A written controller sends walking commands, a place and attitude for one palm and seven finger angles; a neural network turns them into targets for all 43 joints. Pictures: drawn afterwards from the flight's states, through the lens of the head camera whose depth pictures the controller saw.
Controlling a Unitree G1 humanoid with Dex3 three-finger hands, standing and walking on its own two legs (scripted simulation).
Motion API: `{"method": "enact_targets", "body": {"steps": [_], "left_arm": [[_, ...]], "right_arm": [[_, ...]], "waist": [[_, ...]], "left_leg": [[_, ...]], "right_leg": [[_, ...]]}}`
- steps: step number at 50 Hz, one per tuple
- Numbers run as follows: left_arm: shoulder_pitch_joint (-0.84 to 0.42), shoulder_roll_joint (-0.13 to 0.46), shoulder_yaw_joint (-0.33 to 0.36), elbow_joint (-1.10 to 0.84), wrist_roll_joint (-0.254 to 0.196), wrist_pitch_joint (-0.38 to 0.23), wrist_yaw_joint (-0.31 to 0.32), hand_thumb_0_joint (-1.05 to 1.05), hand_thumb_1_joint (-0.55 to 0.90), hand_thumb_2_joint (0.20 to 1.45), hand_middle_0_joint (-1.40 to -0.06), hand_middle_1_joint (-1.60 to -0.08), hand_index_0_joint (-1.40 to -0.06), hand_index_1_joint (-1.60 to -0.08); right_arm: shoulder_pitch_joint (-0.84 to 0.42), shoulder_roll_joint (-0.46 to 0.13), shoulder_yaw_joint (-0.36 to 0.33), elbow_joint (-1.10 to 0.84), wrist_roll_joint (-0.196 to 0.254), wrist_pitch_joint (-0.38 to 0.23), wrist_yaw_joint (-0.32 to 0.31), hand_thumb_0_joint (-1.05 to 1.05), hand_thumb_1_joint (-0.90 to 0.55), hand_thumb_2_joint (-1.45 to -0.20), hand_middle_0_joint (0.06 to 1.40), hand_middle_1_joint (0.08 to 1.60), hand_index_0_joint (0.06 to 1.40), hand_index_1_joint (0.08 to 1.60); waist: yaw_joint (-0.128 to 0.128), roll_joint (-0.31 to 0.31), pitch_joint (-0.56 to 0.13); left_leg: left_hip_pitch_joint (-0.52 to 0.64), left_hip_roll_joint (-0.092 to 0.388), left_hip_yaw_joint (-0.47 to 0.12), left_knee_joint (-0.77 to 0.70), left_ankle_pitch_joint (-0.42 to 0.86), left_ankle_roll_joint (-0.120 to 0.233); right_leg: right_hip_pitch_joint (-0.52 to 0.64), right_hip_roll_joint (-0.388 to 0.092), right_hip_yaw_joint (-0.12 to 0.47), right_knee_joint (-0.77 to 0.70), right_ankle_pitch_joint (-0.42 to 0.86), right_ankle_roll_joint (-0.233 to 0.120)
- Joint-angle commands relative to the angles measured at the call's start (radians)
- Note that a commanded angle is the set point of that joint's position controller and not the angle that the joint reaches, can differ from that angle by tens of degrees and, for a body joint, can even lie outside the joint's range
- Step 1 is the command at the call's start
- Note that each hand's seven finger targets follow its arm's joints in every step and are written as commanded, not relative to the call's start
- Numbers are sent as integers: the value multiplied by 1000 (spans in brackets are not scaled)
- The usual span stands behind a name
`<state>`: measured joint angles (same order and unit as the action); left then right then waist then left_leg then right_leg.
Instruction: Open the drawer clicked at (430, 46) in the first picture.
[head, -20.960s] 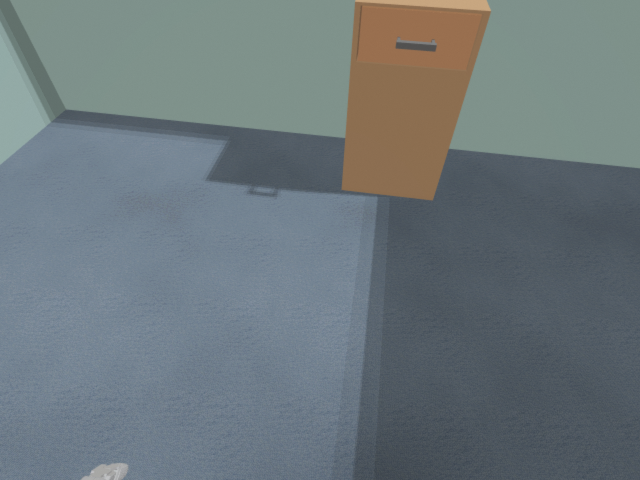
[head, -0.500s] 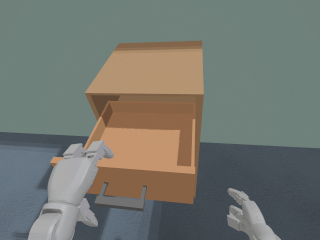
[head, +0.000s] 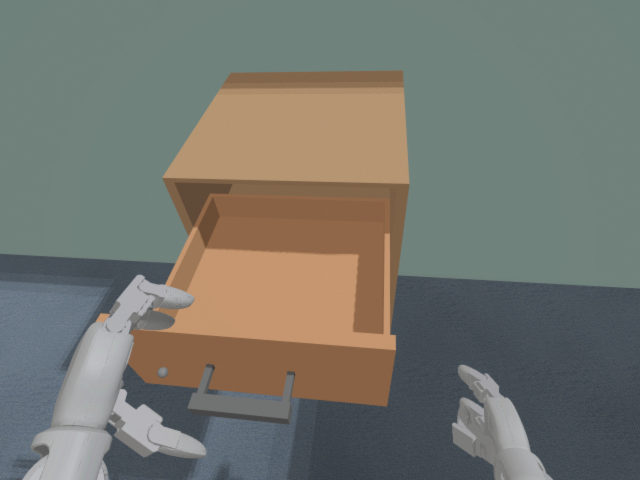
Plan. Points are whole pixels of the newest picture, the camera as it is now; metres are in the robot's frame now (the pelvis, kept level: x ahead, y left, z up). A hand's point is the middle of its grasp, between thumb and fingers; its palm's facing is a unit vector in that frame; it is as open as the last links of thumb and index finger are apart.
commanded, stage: draw the hand back to the body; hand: left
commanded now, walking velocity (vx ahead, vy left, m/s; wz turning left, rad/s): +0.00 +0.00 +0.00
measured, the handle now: (244, 392) +0.24 +0.15 -0.04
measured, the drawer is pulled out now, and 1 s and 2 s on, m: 0.30 0.30 0.30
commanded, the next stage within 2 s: step back with the hand held close in 0.90 s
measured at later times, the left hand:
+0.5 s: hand (117, 334) +0.21 +0.22 +0.16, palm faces +0.35 -0.84 -0.41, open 10.4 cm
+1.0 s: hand (109, 339) +0.20 +0.22 +0.16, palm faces +0.40 -0.82 -0.41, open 7.5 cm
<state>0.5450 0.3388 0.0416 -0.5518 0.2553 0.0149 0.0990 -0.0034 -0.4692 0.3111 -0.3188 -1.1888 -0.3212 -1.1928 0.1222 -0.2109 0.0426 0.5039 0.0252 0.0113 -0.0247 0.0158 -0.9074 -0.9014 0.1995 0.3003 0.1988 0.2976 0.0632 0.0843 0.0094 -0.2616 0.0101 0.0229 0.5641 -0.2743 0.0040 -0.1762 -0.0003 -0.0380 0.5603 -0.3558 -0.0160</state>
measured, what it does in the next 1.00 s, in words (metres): stands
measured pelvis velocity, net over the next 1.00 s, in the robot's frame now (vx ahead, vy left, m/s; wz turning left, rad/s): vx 0.02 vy -0.02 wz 0.03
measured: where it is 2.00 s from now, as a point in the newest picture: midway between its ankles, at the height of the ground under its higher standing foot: outside the picture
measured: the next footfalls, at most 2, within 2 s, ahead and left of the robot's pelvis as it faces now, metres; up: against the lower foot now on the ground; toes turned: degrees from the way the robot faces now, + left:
none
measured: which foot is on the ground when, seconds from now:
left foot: down 0.00-1.00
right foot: down 0.00-1.00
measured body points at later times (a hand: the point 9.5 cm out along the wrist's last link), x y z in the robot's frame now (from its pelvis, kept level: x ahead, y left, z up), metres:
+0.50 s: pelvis +0.03 +0.00 +0.01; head +0.02 -0.03 +0.46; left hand +0.18 +0.26 +0.18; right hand +0.23 -0.22 -0.07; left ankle +0.02 +0.12 -0.73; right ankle -0.03 -0.11 -0.73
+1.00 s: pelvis +0.02 -0.02 +0.01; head +0.02 -0.04 +0.46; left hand +0.17 +0.26 +0.18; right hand +0.23 -0.22 -0.08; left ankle +0.02 +0.12 -0.73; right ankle -0.03 -0.11 -0.73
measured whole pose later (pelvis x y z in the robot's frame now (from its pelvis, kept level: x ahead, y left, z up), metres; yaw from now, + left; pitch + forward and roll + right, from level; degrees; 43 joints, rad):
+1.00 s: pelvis +0.02 -0.02 +0.01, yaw +2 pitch -3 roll +0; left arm 0.56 0.33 0.27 -0.50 -0.08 -0.06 0.12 0.02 0.87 0.89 -0.22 -0.32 -0.21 -0.32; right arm 0.15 -0.21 0.02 0.61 0.02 -0.07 -0.08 0.01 -0.90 -0.90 0.20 0.30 0.20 0.30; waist 0.05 0.06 0.01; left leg -0.16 0.02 -0.01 0.46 -0.25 -0.02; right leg -0.05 0.02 -0.07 0.42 -0.33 -0.03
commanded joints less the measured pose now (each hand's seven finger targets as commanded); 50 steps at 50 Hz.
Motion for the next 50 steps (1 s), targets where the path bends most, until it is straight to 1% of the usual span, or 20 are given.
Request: {"method": "enact_targets", "body": {"steps": [1, 2, 3, 6, 9, 11, 12, 13, 14, 17, 21, 22, 25, 28, 30, 31, 35, 41, 47, 50], "left_arm": [[-71, 113, 178, -317, -267, -149, 56, 0, -290, 390, -285, -1065, -285, -1065], [-70, 141, 214, -291, -271, -150, 63, 0, -255, 405, -282, -1043, -282, -1043], [-55, 83, 171, -274, -272, -157, 57, 0, -220, 420, -280, -1020, -280, -1020], [-32, 68, 174, -246, -285, -162, 48, 0, -115, 465, -273, -952, -273, -952], [7, 63, 188, -221, -295, -162, 37, 0, -10, 510, -265, -885, -265, -885], [3, 74, 203, -244, -298, -165, 34, 0, 60, 540, -260, -840, -260, -840], [5, 84, 217, -227, -299, -160, 32, 0, 95, 555, -257, -817, -257, -817], [15, 79, 218, -218, -299, -161, 30, 0, 130, 570, -255, -795, -255, -795], [12, 101, 237, -243, -301, -162, 32, 0, 165, 585, -252, -772, -252, -772], [-2, 130, 272, -262, -304, -160, 35, 0, 270, 630, -245, -705, -245, -705], [7, 124, 294, -210, -311, -150, 37, 0, 410, 690, -235, -615, -235, -615], [-15, 138, 306, -235, -312, -151, 38, 0, 445, 705, -232, -592, -232, -592], [4, 144, 331, -181, -313, -146, 40, 0, 550, 750, -225, -525, -225, -525], [-17, 159, 355, -165, -317, -141, 41, 0, 655, 795, -218, -458, -218, -458], [-22, 164, 367, -146, -323, -139, 42, 0, 725, 825, -213, -413, -213, -413], [-26, 150, 348, -161, -327, -138, 39, 0, 760, 840, -210, -390, -210, -390], [-31, 146, 336, -160, -323, -135, 35, 0, 900, 900, -200, -300, -200, -300], [-33, 159, 348, -166, -328, -135, 41, 0, 900, 900, -200, -300, -200, -300], [-47, 163, 352, -168, -327, -139, 41, 0, 900, 900, -200, -300, -200, -300], [-16, 153, 351, -128, -329, -141, 40, 0, 900, 900, -200, -300, -200, -300]], "right_arm": [[-88, -70, -17, -150, -18, -166, -66, 0, -900, -900, 200, 300, 200, 300], [-92, -74, -18, -126, -21, -179, -70, 0, -900, -900, 200, 300, 200, 300], [-77, -67, -11, -124, -23, -187, -68, 0, -900, -900, 200, 300, 200, 300], [-76, -73, -19, -109, -19, -202, -61, 0, -900, -900, 200, 300, 200, 300], [-85, -80, -31, -96, -18, -200, -55, 0, -900, -900, 200, 300, 200, 300], [-85, -85, -36, -91, -19, -198, -53, 0, -900, -900, 200, 300, 200, 300], [-100, -85, -37, -86, -19, -196, -53, 0, -900, -900, 200, 300, 200, 300], [-91, -87, -40, -81, -17, -193, -52, 0, -900, -900, 200, 300, 200, 300], [-91, -89, -43, -85, -15, -192, -53, 0, -900, -900, 200, 300, 200, 300], [-96, -91, -48, -79, -14, -187, -56, 0, -900, -900, 200, 300, 200, 300], [-90, -90, -52, -72, -7, -169, -58, 0, -900, -900, 200, 300, 200, 300], [-100, -96, -53, -73, -8, -169, -60, 0, -900, -900, 200, 300, 200, 300], [-94, -95, -55, -63, -7, -157, -59, 0, -900, -900, 200, 300, 200, 300], [-102, -96, -56, -58, -8, -146, -64, 0, -900, -900, 200, 300, 200, 300], [-103, -97, -57, -59, -5, -139, -65, 0, -900, -900, 200, 300, 200, 300], [-108, -95, -55, -69, -3, -140, -64, 0, -900, -900, 200, 300, 200, 300], [-108, -101, -55, -64, -4, -137, -60, 0, -900, -900, 200, 300, 200, 300], [-115, -95, -54, -68, -3, -136, -65, 0, -900, -900, 200, 300, 200, 300], [-124, -99, -55, -63, -2, -135, -66, 0, -900, -900, 200, 300, 200, 300], [-119, -96, -56, -58, -4, -131, -66, 0, -900, -900, 200, 300, 200, 300]], "waist": [[-14, -42, -89], [-10, -20, -54], [-15, 24, -41], [-13, 13, -32], [-11, -42, -54], [-10, -41, -84], [-8, -58, -71], [-12, -50, -70], [-7, -37, -101], [-9, -35, -122], [-12, -61, -99], [-10, -28, -108], [-6, -56, -101], [-6, -33, -92], [-5, -56, -89], [-10, -68, -90], [-6, -27, -96], [-7, -58, -88], [-8, -28, -69], [-4, -62, -67]], "left_leg": [[182, 21, -26, -102, 144, 27], [167, 23, -28, -105, 139, 21], [168, 19, -28, -111, 142, 19], [167, 26, -34, -120, 195, 15], [177, 31, -32, -123, 234, 18], [191, 30, -28, -118, 279, 19], [183, 28, -34, -122, 282, 17], [186, 29, -30, -122, 284, 17], [202, 29, -28, -120, 309, 18], [213, 26, -28, -117, 337, 16], [214, 29, -26, -118, 349, 15], [220, 24, -24, -121, 353, 14], [219, 23, -23, -121, 361, 16], [221, 19, -18, -124, 339, 18], [220, 20, -21, -128, 332, 18], [218, 21, -20, -126, 333, 20], [228, 19, -19, -124, 341, 20], [219, 19, -21, -127, 314, 21], [219, 19, -23, -132, 290, 18], [217, 18, -21, -131, 277, 22]], "right_leg": [[-52, -32, -11, -155, 194, 3], [-57, -28, -6, -172, 181, -1], [-58, -30, -14, -175, 185, -4], [-34, -32, -20, -174, 240, -5], [-10, -29, -24, -178, 291, -1], [9, -32, -25, -173, 342, 0], [12, -26, -27, -182, 345, -1], [9, -26, -28, -180, 348, 0], [22, -29, -23, -177, 372, 0], [34, -27, -23, -182, 402, 0], [22, -27, -30, -181, 415, 7], [30, -26, -27, -187, 416, 4], [28, -25, -32, -186, 431, 7], [25, -26, -27, -202, 422, 7], [25, -26, -29, -201, 416, 9], [32, -31, -26, -197, 428, 12], [29, -30, -25, -200, 433, 11], [30, -33, -23, -203, 413, 13], [18, -31, -19, -219, 380, 9], [12, -30, -19, -224, 375, 14]]}}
